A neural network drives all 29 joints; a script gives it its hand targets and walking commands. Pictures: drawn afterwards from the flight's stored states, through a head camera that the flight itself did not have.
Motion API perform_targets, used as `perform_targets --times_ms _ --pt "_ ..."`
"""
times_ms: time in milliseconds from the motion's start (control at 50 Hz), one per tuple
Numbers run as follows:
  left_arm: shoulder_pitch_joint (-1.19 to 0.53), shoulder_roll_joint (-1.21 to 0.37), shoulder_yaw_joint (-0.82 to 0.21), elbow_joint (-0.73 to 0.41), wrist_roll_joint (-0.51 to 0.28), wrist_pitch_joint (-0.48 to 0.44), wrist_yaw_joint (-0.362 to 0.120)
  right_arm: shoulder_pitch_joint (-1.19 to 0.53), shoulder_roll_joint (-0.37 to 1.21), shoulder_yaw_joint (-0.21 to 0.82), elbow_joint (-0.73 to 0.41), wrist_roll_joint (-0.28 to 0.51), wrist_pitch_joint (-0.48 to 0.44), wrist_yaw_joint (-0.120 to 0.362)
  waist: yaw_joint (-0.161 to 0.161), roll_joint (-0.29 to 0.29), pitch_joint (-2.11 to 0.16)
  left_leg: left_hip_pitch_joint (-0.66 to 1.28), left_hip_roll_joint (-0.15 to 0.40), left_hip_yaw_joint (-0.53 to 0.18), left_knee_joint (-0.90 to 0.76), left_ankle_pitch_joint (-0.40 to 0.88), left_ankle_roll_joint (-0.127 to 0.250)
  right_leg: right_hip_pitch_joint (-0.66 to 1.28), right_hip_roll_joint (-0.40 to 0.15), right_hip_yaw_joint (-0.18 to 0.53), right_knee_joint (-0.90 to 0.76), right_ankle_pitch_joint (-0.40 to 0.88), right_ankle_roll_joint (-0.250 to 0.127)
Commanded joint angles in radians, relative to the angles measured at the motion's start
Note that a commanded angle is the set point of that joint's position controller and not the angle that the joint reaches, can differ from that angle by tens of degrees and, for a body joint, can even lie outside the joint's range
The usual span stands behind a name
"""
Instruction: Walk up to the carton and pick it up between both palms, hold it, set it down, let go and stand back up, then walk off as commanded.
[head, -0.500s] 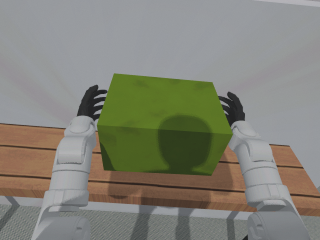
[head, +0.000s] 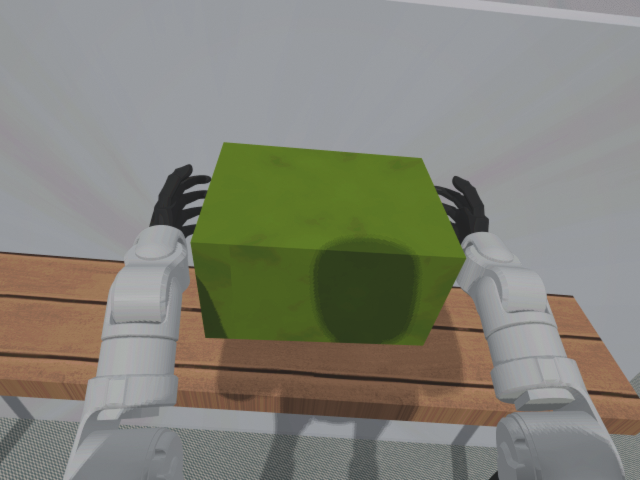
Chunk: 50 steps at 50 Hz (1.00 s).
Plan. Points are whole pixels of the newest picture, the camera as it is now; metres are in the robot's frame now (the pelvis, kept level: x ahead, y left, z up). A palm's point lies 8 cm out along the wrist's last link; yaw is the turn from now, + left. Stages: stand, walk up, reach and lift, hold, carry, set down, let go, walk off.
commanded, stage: hold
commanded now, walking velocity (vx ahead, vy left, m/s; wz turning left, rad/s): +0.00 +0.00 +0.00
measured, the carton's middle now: (321, 241) +0.38 +0.00 +0.15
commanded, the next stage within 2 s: none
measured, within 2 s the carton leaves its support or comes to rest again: neither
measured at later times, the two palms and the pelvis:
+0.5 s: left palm (165, 227) +0.35 +0.19 +0.19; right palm (467, 232) +0.37 -0.18 +0.19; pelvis +0.00 +0.00 +0.00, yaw +0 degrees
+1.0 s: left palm (164, 226) +0.35 +0.19 +0.19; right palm (465, 232) +0.37 -0.18 +0.19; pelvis +0.00 +0.00 +0.00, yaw +0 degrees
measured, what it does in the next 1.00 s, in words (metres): stands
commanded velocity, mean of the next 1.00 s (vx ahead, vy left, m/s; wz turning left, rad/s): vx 0.00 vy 0.00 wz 0.00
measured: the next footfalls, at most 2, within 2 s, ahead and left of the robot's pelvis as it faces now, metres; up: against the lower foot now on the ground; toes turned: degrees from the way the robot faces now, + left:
none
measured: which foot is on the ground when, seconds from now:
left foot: down 0.00-1.00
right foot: down 0.00-1.00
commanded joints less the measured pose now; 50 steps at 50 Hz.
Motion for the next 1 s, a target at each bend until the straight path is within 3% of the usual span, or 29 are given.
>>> perform_targets --times_ms 0,80,140,180,320,600,840,980 --pt "-0.848 -0.611 -0.514 -0.244 -0.17 -0.063 -0.163 -0.875 0.638 0.423 -0.438 0.128 -0.071 0.117 0.0 0.067 -0.459 0.134 -0.114 0.078 -0.038 0.279 -0.017 0.181 0.115 -0.057 -0.003 0.184 -0.016" --pt "-0.875 -0.592 -0.497 -0.221 -0.164 -0.058 -0.172 -0.904 0.652 0.412 -0.42 0.126 -0.067 0.116 0.004 0.046 -0.429 0.102 -0.119 0.086 -0.05 0.227 -0.003 0.175 0.11 -0.05 -0.007 0.143 -0.013" --pt "-0.884 -0.609 -0.51 -0.246 -0.177 -0.064 -0.168 -0.922 0.672 0.428 -0.459 0.136 -0.07 0.116 0.015 0.043 -0.476 0.108 -0.119 0.084 -0.042 0.244 0.002 0.185 0.11 -0.047 0.001 0.165 -0.009" --pt "-0.881 -0.622 -0.517 -0.247 -0.187 -0.063 -0.166 -0.925 0.669 0.428 -0.475 0.138 -0.069 0.113 0.005 0.044 -0.499 0.123 -0.118 0.08 -0.034 0.268 -0.002 0.186 0.115 -0.05 0.002 0.184 -0.011" --pt "-0.886 -0.596 -0.482 -0.201 -0.168 -0.056 -0.175 -0.909 0.664 0.405 -0.408 0.124 -0.052 0.113 0.002 0.043 -0.454 0.098 -0.117 0.082 -0.052 0.204 0.004 0.172 0.107 -0.05 -0.007 0.13 -0.01" --pt "-0.894 -0.614 -0.519 -0.252 -0.18 -0.056 -0.172 -0.899 0.656 0.412 -0.433 0.137 -0.052 0.109 -0.009 0.085 -0.475 0.132 -0.117 0.073 -0.029 0.281 -0.018 0.18 0.111 -0.054 0.001 0.18 -0.013" --pt "-0.871 -0.608 -0.493 -0.232 -0.161 -0.045 -0.177 -0.903 0.645 0.405 -0.424 0.139 -0.046 0.115 0.001 0.069 -0.446 0.127 -0.112 0.075 -0.04 0.271 -0.017 0.173 0.118 -0.055 -0.006 0.151 -0.018" --pt "-0.869 -0.615 -0.515 -0.258 -0.181 -0.049 -0.173 -0.899 0.644 0.415 -0.46 0.144 -0.048 0.111 -0.012 0.069 -0.475 0.141 -0.114 0.071 -0.025 0.31 -0.022 0.179 0.117 -0.058 0.001 0.195 -0.013"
